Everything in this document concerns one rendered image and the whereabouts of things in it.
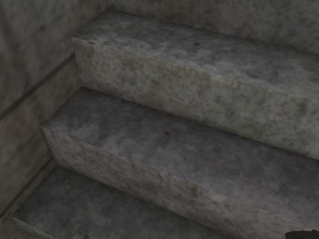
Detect robot right hand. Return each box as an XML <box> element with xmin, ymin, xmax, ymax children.
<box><xmin>285</xmin><ymin>229</ymin><xmax>319</xmax><ymax>239</ymax></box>

